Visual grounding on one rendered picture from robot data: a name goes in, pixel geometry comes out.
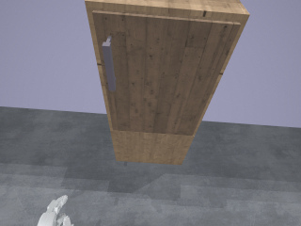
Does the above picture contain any handle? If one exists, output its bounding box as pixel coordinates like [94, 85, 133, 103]
[102, 36, 117, 91]

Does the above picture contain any robot left hand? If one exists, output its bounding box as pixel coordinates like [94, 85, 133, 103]
[37, 195, 74, 226]

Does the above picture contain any cupboard door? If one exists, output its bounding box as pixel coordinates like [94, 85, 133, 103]
[92, 9, 241, 136]

